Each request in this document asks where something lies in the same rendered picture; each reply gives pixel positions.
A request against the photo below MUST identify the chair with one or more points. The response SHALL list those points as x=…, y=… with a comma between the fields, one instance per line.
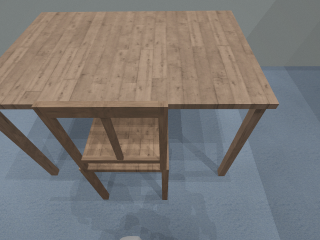
x=125, y=136

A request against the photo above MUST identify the table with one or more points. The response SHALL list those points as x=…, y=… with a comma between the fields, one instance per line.
x=192, y=59

